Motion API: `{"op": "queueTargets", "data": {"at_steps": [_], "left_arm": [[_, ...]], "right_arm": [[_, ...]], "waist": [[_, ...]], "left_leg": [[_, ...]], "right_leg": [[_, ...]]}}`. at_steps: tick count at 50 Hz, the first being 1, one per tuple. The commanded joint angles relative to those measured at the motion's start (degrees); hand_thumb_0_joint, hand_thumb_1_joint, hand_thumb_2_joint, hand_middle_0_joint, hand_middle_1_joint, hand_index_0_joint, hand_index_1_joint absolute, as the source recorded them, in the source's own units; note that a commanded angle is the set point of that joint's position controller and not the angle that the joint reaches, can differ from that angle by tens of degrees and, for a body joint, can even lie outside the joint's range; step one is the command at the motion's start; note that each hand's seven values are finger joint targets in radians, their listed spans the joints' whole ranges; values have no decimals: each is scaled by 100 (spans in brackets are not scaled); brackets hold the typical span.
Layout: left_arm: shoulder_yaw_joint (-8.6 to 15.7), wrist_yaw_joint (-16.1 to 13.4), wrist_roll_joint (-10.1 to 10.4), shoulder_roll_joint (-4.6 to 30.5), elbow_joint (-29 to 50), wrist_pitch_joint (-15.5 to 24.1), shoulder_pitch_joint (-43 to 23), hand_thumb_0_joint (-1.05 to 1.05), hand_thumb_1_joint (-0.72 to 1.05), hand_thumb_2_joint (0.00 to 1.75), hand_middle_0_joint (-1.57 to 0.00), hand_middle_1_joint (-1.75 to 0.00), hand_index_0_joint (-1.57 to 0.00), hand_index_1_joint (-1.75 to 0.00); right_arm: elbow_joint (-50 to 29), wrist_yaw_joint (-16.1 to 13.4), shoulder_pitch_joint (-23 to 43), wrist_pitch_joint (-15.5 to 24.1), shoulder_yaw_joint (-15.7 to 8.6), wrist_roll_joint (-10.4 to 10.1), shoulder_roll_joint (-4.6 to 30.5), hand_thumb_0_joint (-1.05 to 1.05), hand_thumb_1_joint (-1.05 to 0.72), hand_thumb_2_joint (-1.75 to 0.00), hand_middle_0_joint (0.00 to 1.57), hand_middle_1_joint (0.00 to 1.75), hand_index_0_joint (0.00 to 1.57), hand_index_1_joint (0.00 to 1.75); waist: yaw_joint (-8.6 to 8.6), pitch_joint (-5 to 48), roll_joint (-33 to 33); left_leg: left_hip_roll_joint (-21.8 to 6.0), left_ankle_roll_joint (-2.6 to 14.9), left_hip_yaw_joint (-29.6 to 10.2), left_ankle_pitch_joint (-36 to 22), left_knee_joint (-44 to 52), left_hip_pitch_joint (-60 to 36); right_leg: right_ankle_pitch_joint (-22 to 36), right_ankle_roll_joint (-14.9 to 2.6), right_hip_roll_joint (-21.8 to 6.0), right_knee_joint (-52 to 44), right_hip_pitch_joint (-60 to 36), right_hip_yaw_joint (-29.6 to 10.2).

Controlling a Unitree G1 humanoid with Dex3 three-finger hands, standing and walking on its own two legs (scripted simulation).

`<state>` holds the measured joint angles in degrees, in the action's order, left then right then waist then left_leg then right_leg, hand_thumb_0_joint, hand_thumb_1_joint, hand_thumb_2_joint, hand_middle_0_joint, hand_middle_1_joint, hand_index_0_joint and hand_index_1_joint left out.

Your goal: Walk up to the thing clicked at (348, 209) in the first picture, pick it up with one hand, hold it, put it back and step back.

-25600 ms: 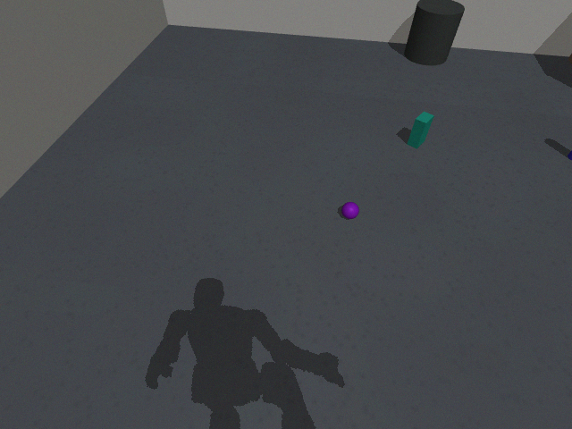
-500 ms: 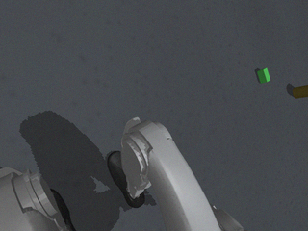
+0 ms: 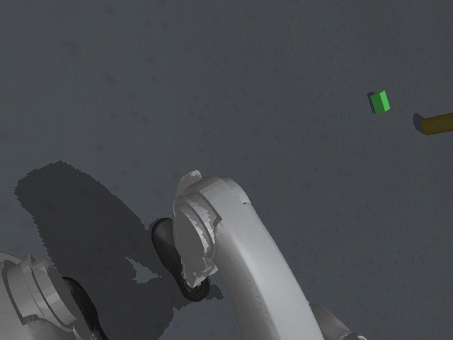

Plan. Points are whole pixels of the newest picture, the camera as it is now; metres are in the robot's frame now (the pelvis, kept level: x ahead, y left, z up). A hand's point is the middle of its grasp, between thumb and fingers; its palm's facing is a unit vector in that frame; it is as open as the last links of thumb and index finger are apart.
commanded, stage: close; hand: left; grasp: from above
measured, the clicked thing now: out of the picture +0.52 +0.31 -0.27
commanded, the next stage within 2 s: settle in 1.76 s
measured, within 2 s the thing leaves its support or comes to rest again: neither
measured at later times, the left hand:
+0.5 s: hand out of the picture +0.50 +0.31 -0.24, palm faces -0.43 -0.15 -0.89, open 10.5 cm
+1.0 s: hand out of the picture +0.50 +0.31 -0.24, palm faces -0.42 -0.14 -0.90, open 10.3 cm
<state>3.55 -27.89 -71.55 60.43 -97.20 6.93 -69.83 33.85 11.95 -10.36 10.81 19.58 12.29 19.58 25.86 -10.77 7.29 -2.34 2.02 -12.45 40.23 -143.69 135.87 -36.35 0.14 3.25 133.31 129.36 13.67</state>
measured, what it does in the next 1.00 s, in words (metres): stands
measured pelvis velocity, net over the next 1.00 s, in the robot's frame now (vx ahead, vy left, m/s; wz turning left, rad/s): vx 0.00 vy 0.00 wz -0.01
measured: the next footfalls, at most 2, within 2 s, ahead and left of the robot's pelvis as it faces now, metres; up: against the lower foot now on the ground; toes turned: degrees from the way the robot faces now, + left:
none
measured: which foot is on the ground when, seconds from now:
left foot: down 0.00-1.00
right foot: down 0.00-1.00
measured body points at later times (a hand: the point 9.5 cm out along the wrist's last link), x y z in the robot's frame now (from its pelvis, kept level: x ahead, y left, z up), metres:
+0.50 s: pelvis +0.00 +0.00 +0.00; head +0.29 +0.12 +0.32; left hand +0.52 +0.31 -0.19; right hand +0.02 -0.24 -0.05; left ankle +0.06 +0.12 -0.28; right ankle +0.12 -0.10 -0.28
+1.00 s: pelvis +0.00 +0.00 +0.01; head +0.30 +0.12 +0.32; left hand +0.52 +0.32 -0.18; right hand +0.02 -0.24 -0.04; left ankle +0.06 +0.12 -0.28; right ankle +0.12 -0.10 -0.28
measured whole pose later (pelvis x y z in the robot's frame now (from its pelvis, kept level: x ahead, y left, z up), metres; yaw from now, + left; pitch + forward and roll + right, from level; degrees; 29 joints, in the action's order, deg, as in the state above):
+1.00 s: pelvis +0.00 +0.00 +0.01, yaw -1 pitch +31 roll -15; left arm 2.6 -28.0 -71.6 61.5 -96.7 7.2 -70.9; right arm 33.0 11.0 -10.3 10.2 20.9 12.2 20.1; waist 26.4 -10.8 7.3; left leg -2.5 1.9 -13.0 40.4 -142.9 135.4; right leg -36.1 0.2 3.6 132.1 128.8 14.0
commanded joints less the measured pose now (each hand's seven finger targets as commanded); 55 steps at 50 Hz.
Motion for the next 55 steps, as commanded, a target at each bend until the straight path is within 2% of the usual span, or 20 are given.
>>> {"op": "queueTargets", "data": {"at_steps": [1, 5, 6, 8, 11, 12, 14, 17, 25, 26, 31, 33, 34, 36, 40, 41, 47, 50, 52, 55], "left_arm": [[5, -183, -5, 1167, 947, 116, -1653, 0, -11, 88, -33, -102, -36, -98], [-51, -215, -50, 1082, 1014, 121, -1682, 0, -5, 88, -37, -102, -40, -98], [-125, -223, -33, 986, 690, 77, -1464, 0, -6, 88, -37, -103, -41, -99], [-106, -248, -73, 973, 760, 70, -1475, 0, -3, 87, -38, -102, -42, -98], [-71, -281, -46, 1012, 514, 46, -1323, 0, 1, 87, -42, -100, -46, -97], [15, -285, -35, 1114, 857, 66, -1528, 0, 2, 86, -42, -100, -46, -96], [-89, -279, 13, 918, 520, 22, -1313, 0, 4, 84, -42, -101, -47, -96], [-52, -298, 5, 1067, 689, 29, -1497, 0, 7, 84, -45, -100, -50, -96], [45, -268, -11, 1203, 852, 14, -1612, 0, 19, 87, -57, -96, -60, -93], [-27, -260, 6, 1036, 455, -11, -1459, 0, 20, 87, -58, -96, -61, -93], [32, -247, 7, 1235, 643, 3, -1432, 0, 26, 90, -65, -94, -67, -93], [-80, -210, 36, 1087, 485, -5, -1391, 0, 31, 92, -69, -93, -70, -93], [-6, -232, 10, 1194, 716, 24, -1474, 0, 32, 92, -70, -94, -71, -93], [-111, -193, 53, 1091, 424, -7, -1324, 0, 37, 91, -74, -93, -75, -92], [-62, -179, 49, 1167, 557, 5, -1467, 0, 42, 93, -80, -91, -80, -91], [-4, -175, 43, 1286, 728, 8, -1461, 0, 43, 94, -80, -90, -80, -91], [-147, -156, 29, 1140, 549, -1, -1403, 0, 56, 96, -91, -89, -91, -90], [-113, -137, 48, 1141, 532, -24, -1254, 0, 33, 80, -75, -82, -75, -82], [-153, -130, 47, 1003, 500, -20, -1298, 0, 23, 73, -66, -78, -67, -77], [-294, -115, 84, 966, 362, -39, -1263, 0, 15, 70, -61, -74, -61, -74]], "right_arm": [[209, -101, -1358, -49, -498, -21, 1900, 0, -90, -90, 20, 30, 20, 30], [207, -92, -1271, -70, -479, -29, 1881, 0, -90, -90, 20, 30, 20, 30], [193, -94, -1267, -69, -466, -32, 1852, 0, -90, -90, 20, 30, 20, 30], [215, -91, -1277, -57, -502, -28, 1890, 0, -90, -90, 20, 30, 20, 30], [166, -95, -1248, -69, -459, -30, 1861, 0, -90, -90, 20, 30, 20, 30], [197, -94, -1308, -57, -450, -30, 1868, 0, -90, -90, 20, 30, 20, 30], [164, -84, -1251, -25, -471, -24, 1858, 0, -90, -90, 20, 30, 20, 30], [154, -92, -1244, -8, -479, -33, 1904, 0, -90, -90, 20, 30, 20, 30], [204, -81, -1349, 3, -461, -42, 1907, 0, -90, -90, 20, 30, 20, 30], [146, -87, -1276, 4, -468, -39, 1894, 0, -90, -90, 20, 30, 20, 30], [130, -109, -1263, -30, -432, -39, 1905, 0, -90, -91, 20, 30, 20, 30], [128, -109, -1287, -28, -406, -30, 1902, 0, -90, -90, 20, 30, 20, 30], [162, -121, -1296, -42, -428, -23, 1924, 0, -90, -90, 20, 30, 20, 30], [113, -133, -1253, -30, -437, -36, 1920, 0, -90, -90, 20, 30, 20, 30], [92, -148, -1284, -55, -400, -31, 1935, 0, -91, -91, 20, 30, 20, 30], [122, -151, -1301, -70, -405, -36, 1913, 0, -90, -90, 20, 30, 20, 30], [98, -176, -1245, -104, -405, -33, 1927, 0, -91, -91, 20, 30, 20, 30], [73, -181, -1256, -125, -394, -40, 1890, 0, -91, -91, 20, 30, 20, 30], [106, -177, -1282, -132, -405, -20, 1917, 0, -90, -91, 20, 30, 20, 30], [26, -182, -1277, -114, -373, -34, 1918, 0, -90, -91, 20, 30, 20, 30]], "waist": [[291, 3899, -3371], [306, 3971, -3530], [306, 3816, -3397], [308, 3739, -3487], [341, 3500, -3111], [311, 3614, -3232], [337, 3431, -3039], [330, 3672, -3180], [345, 3738, -3330], [371, 3538, -3108], [299, 3664, -3193], [413, 3448, -2953], [330, 3712, -3177], [357, 3514, -3079], [397, 3450, -2949], [325, 3666, -3101], [379, 3579, -3121], [314, 3507, -3089], [362, 3526, -3193], [460, 3258, -2783]], "left_leg": [[-131, -131, 219, -1276, 1439, -3049], [-157, -164, 185, -1509, 1395, -3190], [-143, -145, 213, -1458, 1426, -3097], [-140, -146, 240, -1501, 1390, -3060], [-126, -97, 276, -1266, 1414, -2678], [-133, -111, 260, -1373, 1391, -2813], [-130, -105, 245, -1182, 1419, -2723], [-142, -117, 203, -1200, 1458, -2894], [-157, -136, 195, -1394, 1459, -3011], [-135, -112, 204, -1187, 1452, -2795], [-142, -108, 249, -1358, 1420, -2827], [-125, -66, 281, -1195, 1389, -2575], [-141, -109, 253, -1325, 1424, -2794], [-139, -104, 241, -1180, 1469, -2787], [-126, -75, 242, -1093, 1414, -2561], [-150, -97, 237, -1235, 1470, -2732], [-155, -116, 230, -1300, 1451, -2771], [-147, -113, 231, -1267, 1500, -2759], [-158, -149, 192, -1341, 1524, -2894], [-121, -52, 238, -1080, 1482, -2509]], "right_leg": [[1340, -199, 255, -1202, -2250, 201], [1550, -203, 261, -1128, -2189, 222], [1533, -200, 290, -1141, -2238, 214], [1570, -202, 280, -1149, -2155, 202], [1422, -187, 304, -1241, -2269, 194], [1490, -182, 267, -1231, -2220, 187], [1328, -183, 298, -1236, -2115, 200], [1356, -186, 277, -1233, -2182, 203], [1485, -182, 245, -1209, -2205, 169], [1327, -197, 268, -1229, -2130, 179], [1461, -188, 266, -1258, -2332, 160], [1358, -160, 285, -1303, -2346, 155], [1441, -177, 270, -1280, -2353, 165], [1309, -181, 285, -1280, -2259, 169], [1265, -176, 257, -1311, -2287, 168], [1366, -166, 262, -1305, -2417, 167], [1424, -192, 290, -1293, -2371, 177], [1395, -186, 278, -1301, -2390, 173], [1411, -200, 269, -1282, -2243, 210], [1300, -140, 299, -1364, -2379, 171]]}}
